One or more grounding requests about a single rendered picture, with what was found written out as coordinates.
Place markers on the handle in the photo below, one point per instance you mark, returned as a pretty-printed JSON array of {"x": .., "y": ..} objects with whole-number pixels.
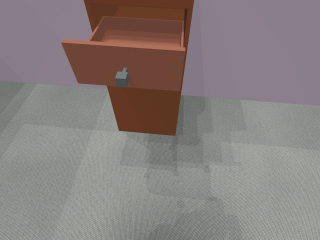
[{"x": 122, "y": 78}]

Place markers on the cabinet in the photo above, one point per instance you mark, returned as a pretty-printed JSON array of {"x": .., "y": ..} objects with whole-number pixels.
[{"x": 142, "y": 110}]

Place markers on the drawer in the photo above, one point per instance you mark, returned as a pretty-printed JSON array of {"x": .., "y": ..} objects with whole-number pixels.
[{"x": 152, "y": 50}]

